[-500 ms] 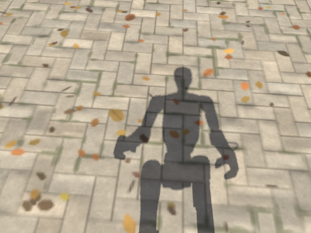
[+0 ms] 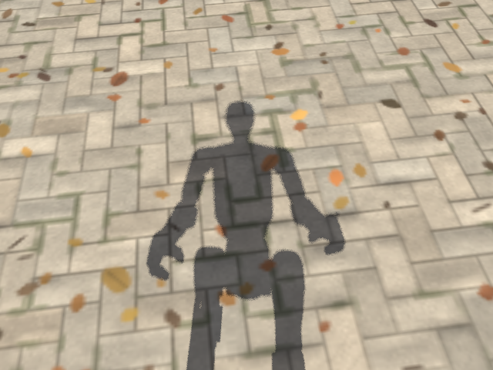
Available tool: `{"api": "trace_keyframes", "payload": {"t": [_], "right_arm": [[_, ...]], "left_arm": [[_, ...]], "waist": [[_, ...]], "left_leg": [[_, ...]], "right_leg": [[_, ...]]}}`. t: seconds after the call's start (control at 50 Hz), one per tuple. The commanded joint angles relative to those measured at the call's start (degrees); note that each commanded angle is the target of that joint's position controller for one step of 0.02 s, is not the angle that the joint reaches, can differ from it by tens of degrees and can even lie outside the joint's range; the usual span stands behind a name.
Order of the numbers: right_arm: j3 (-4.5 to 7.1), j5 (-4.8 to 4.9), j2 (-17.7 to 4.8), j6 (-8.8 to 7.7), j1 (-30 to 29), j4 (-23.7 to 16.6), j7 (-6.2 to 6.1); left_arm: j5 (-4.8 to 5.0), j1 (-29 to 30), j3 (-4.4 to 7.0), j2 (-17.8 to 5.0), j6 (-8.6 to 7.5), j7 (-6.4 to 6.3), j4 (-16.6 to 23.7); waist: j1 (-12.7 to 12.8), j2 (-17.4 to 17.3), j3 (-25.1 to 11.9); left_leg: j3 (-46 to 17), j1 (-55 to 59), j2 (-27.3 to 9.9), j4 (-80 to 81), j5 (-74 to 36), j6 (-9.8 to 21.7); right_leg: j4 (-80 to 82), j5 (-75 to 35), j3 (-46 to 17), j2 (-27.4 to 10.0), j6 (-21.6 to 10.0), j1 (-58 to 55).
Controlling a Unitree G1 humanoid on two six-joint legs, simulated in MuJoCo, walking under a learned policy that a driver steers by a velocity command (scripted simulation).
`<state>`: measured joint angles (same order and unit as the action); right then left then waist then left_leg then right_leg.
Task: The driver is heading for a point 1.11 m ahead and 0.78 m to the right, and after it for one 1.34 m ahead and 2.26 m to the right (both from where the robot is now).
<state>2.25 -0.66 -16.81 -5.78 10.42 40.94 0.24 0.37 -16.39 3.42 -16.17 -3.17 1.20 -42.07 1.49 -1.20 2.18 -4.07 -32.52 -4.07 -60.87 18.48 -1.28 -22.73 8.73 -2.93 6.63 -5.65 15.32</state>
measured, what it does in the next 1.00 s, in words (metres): walks ahead, turning right: left foot, then right foot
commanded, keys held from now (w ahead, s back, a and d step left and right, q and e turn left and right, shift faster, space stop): w+e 1.00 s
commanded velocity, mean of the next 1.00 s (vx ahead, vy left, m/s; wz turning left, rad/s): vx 0.50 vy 0.00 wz -0.58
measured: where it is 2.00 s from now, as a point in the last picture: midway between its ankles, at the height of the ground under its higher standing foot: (433, 228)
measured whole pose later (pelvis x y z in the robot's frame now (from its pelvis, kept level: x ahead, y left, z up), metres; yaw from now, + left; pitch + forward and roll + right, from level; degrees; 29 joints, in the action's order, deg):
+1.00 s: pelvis +0.51 -0.11 +0.00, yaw -36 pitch +1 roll +0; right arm 2.7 -0.8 -18.0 -5.8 7.4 40.9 0.2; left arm 0.4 -18.0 3.8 -16.1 -2.3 0.8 -38.3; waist 2.0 -1.6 2.7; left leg -3.7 -35.6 -5.7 -58.0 15.2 -2.8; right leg -22.1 9.7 -3.5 6.4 -5.8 13.6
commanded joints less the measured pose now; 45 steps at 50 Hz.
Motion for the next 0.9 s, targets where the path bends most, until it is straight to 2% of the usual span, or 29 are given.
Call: {"api": "trace_keyframes", "payload": {"t": [0.02,0.08,0.14,0.2,0.22,0.24,0.26,0.28,0.3,0.32,0.34,0.36,0.38,0.42,0.48,0.54,0.6,0.64,0.68,0.72,0.74,0.76,0.78,0.8,0.82,0.84,0.86,0.88,0.9], "right_arm": [[1.1,-0.44,-4.3,0.19,-0.1,-4.0,-0.62],[0.4,-0.14,-2.7,-0.14,-6.8,-5.5,-0.38],[0.87,0.95,-4.0,-0.68,-10.3,-6.6,0.16],[2.0,1.28,-6.4,-1.4,-8.9,-6.5,0.61],[2.44,1.31,-6.8,-1.67,-6.2,-5.8,0.58],[3.19,0.92,-8.0,-1.91,-1.5,-4.8,0.29],[4.06,-0.11,-10.8,-2.14,6.0,-4.2,-0.2],[5.3,-0.96,-16.1,-1.34,11.6,-2.6,-0.27],[4.83,0.53,-12.5,-0.94,12.2,-2.1,0.12],[3.73,0.7,-8.3,-0.7,9.7,-3.0,-0.09],[3.15,0.26,-6.9,-0.33,7.0,-3.1,-0.21],[2.67,-0.01,-5.7,-0.08,5.0,-2.8,-0.24],[2.25,-0.29,-4.6,-0.07,3.9,-2.5,-0.38],[2.28,0.06,-4.2,-0.42,3.7,-1.7,-0.39],[3.12,0.25,-6.4,-0.75,4.2,-0.1,-0.39],[3.48,0.26,-7.7,-0.35,4.0,1.1,-0.55],[3.65,0.65,-8.9,0.23,5.3,2.4,-0.83],[3.91,1.15,-9.8,0.71,6.8,3.5,-0.83],[4.28,1.76,-10.8,1.35,7.5,4.2,-0.78],[4.84,2.31,-12.5,2.02,7.2,4.3,-1.07],[5.12,2.54,-13.4,2.44,7.0,4.3,-1.3],[4.95,2.74,-13.1,2.76,6.2,4.0,-1.54],[4.01,1.56,-10.8,2.5,6.9,3.3,-1.75],[1.02,-1.1,-2.0,1.11,12.9,-0.4,-0.75],[1.5,0.99,-6.6,-1.08,7.1,-1.0,0.08],[2.28,3.17,-9.4,-2.12,1.0,-2.8,0.45],[1.87,2.59,-8.5,-2.65,0.1,-3.0,0.17],[2.06,1.0,-8.5,-2.61,0.3,-2.2,-0.22],[2.43,0.33,-9.0,-2.03,1.5,-1.9,-0.22]], "left_arm": [[0.26,2.6,2.52,-9.6,-0.88,-1.16,4.7],[0.87,-0.1,2.85,-10.2,-0.23,-1.84,3.8],[1.3,-3.2,2.93,-10.1,0.5,-2.05,2.7],[1.09,-3.3,2.97,-9.6,0.96,-2.25,2.7],[0.95,-2.4,2.89,-9.1,1.11,-2.22,3.0],[0.69,-2.3,2.33,-7.4,1.08,-2.11,3.4],[0.1,-2.5,1.02,-3.8,0.81,-1.81,4.3],[1.16,-10.2,-0.19,0.0,0.13,-1.76,6.0],[2.02,-10.5,0.48,-5.4,-0.06,-1.87,5.3],[1.8,-4.8,1.58,-9.2,0.25,-1.91,5.4],[1.11,-0.9,1.8,-9.3,0.59,-1.99,6.1],[0.56,1.2,1.93,-8.7,0.63,-1.85,6.9],[0.78,1.4,2.06,-7.7,0.81,-1.47,7.2],[1.35,0.8,1.75,-5.4,1.44,-1.03,7.5],[0.83,3.5,1.24,-3.7,2.02,-0.86,9.0],[0.84,6.4,0.92,-3.2,1.8,-0.16,9.5],[0.85,12.0,0.42,-2.2,1.24,0.92,10.7],[1.02,14.9,0.32,-2.1,1.18,1.6,11.8],[1.1,16.4,0.59,-2.8,1.24,2.17,12.9],[0.7,14.5,1.55,-4.6,1.51,2.36,13.2],[0.55,10.2,2.5,-6.3,1.75,2.24,12.4],[0.69,1.3,4.08,-8.7,1.96,1.78,10.1],[0.92,-8.7,5.94,-12.7,2.54,0.64,7.5],[1.49,-6.4,6.55,-19.8,2.03,0.13,8.1],[1.18,-9.1,5.24,-15.1,1.18,0.36,9.6],[0.63,-7.1,4.24,-12.1,0.36,0.52,8.6],[0.74,-3.7,3.7,-10.6,-0.04,0.45,8.6],[0.57,0.3,3.08,-9.0,-0.06,0.34,9.2],[-0.16,2.7,2.6,-7.8,-0.13,0.12,10.0]], "waist": [[-1.9,4.2,-2.6],[1.2,5.2,-2.5],[2.6,6.1,-2.9],[0.9,7.6,-3.3],[-0.9,8.2,-3.8],[-3.3,7.8,-6.1],[-6.6,2.7,-12.8],[-3.9,-14.9,-20.0],[-4.9,-15.3,-18.6],[-6.7,-8.4,-11.3],[-6.3,-4.5,-7.0],[-5.4,-3.8,-3.8],[-4.1,-5.1,-2.4],[-3.2,-6.3,-1.9],[-3.0,-4.1,-0.9],[-3.6,-3.1,-0.8],[-5.6,-2.5,0.7],[-6.4,-2.3,1.8],[-6.1,-2.6,2.4],[-3.8,-4.2,0.1],[-1.0,-4.8,-2.7],[4.1,-3.6,-7.2],[8.3,0.9,-12.3],[0.3,17.4,-17.2],[5.4,11.3,-25.3],[6.1,8.1,-16.2],[3.5,4.0,-11.0],[0.9,2.2,-7.6],[-1.3,3.3,-6.3]], "left_leg": [[1.3,-0.8,-0.5,9.4,-7.0,-2.7],[1.8,4.3,2.4,23.2,-20.2,-3.6],[0.3,6.3,3.9,29.4,-22.6,-3.3],[-1.3,8.8,3.8,32.5,-17.0,-1.1],[-0.7,12.4,3.9,34.0,-15.6,0.2],[-0.5,19.7,2.9,35.4,-14.8,1.9],[-8.2,32.5,-5.6,35.0,-11.0,5.5],[-33.4,50.8,-18.8,39.4,-0.8,15.0],[-44.0,50.8,-21.3,42.9,13.8,16.5],[-35.2,44.7,-18.3,43.9,14.7,13.8],[-26.4,38.2,-15.6,44.1,7.0,11.8],[-20.4,33.0,-13.1,45.2,-0.2,11.1],[-15.5,29.5,-11.3,46.5,-5.0,10.5],[-9.7,26.7,-10.0,48.9,-9.7,10.7],[-4.4,26.8,-11.3,51.2,-16.4,12.3],[2.0,28.4,-10.6,51.6,-21.1,11.6],[7.3,29.2,-9.9,51.5,-22.3,10.1],[9.1,31.5,-10.7,51.1,-23.1,9.5],[10.7,34.7,-11.8,49.2,-28.3,8.6],[13.1,37.0,-12.0,42.5,-46.7,7.5],[14.3,37.1,-11.6,35.5,-55.7,6.9],[16.0,33.3,-9.9,24.3,-57.5,5.4],[15.9,19.7,-7.8,7.7,-42.5,3.0],[11.8,-6.7,3.6,-13.4,13.5,-0.5],[-1.0,-13.0,4.8,-19.9,15.7,0.0],[-1.2,-17.3,2.1,-18.8,9.5,1.2],[-1.0,-15.0,-0.3,-13.6,4.3,1.6],[-0.9,-11.0,-1.8,-8.7,1.8,1.1],[-1.3,-6.7,-2.9,-6.0,0.0,0.7]], "right_leg": [[10.6,-13.0,-12.9,-13.4,-11.0,1.4],[9.2,-7.9,-10.5,-10.4,-7.8,3.7],[6.4,-3.0,-14.5,-11.7,-6.6,0.2],[0.9,-0.5,-20.2,-13.9,-5.0,-4.6],[-1.6,-0.8,-21.0,-13.4,-4.2,-4.5],[-6.5,-1.9,-19.8,-11.2,-2.5,-3.1],[-20.7,2.7,-15.3,-7.8,-0.4,2.1],[-39.9,23.8,-6.7,0.4,3.5,20.9],[-49.4,24.9,-6.9,-4.2,4.4,30.1],[-52.3,19.4,-7.0,-6.4,4.8,32.0],[-51.8,15.0,-5.1,-8.2,5.1,30.8],[-49.3,12.0,-4.9,-9.6,5.3,29.5],[-47.3,10.2,-4.7,-11.0,5.3,27.3],[-44.8,8.8,-3.2,-12.0,5.6,25.1],[-39.1,5.1,-2.7,-12.8,6.6,27.4],[-30.7,-3.2,-1.5,-12.9,6.7,27.0],[-21.4,-9.8,1.4,-12.0,5.8,24.2],[-17.5,-9.5,3.0,-11.5,4.8,23.3],[-14.8,-6.1,4.5,-10.6,3.3,22.5],[-13.6,-0.2,7.5,-7.4,0.9,16.7],[-12.9,2.1,9.0,-5.1,-0.6,10.7],[-9.2,-1.3,9.6,-2.8,-2.7,-1.7],[-8.5,-2.4,1.3,-6.5,-5.6,-19.8],[-4.6,4.4,-31.4,-22.4,-16.5,-38.6],[4.6,15.1,-45.3,-26.0,-19.1,-41.0],[6.0,11.8,-36.9,-24.2,-15.7,-34.9],[6.0,6.7,-30.3,-21.7,-13.6,-26.1],[6.4,0.1,-24.9,-19.5,-12.2,-17.9],[7.6,-5.2,-21.7,-17.9,-11.8,-12.1]]}}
